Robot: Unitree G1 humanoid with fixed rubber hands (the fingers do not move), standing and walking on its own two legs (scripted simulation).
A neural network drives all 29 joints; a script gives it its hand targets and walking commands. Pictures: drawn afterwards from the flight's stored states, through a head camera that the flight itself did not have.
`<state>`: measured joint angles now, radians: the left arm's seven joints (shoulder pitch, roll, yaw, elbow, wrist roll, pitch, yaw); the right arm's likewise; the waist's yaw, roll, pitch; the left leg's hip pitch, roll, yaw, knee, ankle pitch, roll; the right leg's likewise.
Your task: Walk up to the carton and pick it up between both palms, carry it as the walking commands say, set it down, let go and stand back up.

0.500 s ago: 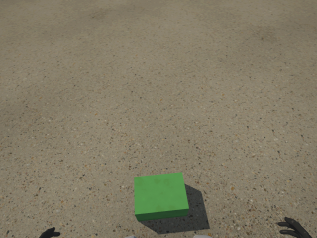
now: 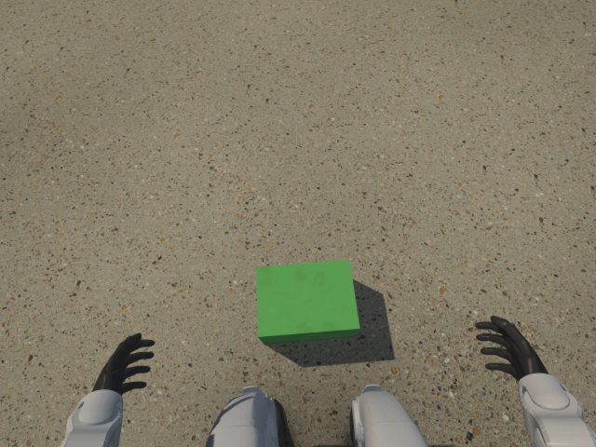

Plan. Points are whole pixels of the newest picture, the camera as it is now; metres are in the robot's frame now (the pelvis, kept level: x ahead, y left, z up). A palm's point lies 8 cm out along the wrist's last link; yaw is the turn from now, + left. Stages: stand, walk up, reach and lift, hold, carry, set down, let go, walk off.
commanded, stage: reach and lift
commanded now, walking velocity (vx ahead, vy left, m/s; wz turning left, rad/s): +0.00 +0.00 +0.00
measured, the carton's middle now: (305, 302) +0.44 +0.00 -0.66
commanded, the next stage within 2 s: none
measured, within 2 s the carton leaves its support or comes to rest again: neither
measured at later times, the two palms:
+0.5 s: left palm (162, 311) +0.31 +0.24 -0.14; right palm (475, 292) +0.32 -0.27 -0.14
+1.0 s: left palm (199, 249) +0.44 +0.20 -0.19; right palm (439, 229) +0.45 -0.25 -0.18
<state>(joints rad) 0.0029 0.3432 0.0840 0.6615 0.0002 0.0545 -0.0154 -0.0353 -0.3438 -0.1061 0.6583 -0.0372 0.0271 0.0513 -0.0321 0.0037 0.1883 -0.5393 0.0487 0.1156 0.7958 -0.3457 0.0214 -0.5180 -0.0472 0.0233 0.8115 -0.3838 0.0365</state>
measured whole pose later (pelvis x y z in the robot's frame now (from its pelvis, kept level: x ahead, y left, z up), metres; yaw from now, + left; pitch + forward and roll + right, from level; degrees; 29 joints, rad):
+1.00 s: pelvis -0.04 -0.02 -0.07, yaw +2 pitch +41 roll +2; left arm -0.97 0.30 0.26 0.75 0.00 0.16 0.03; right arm -1.03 -0.38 -0.23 0.84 0.07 0.13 0.07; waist -0.03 -0.02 0.04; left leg -1.45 0.06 0.10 0.98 -0.25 0.02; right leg -1.45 -0.04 0.03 1.05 -0.32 0.02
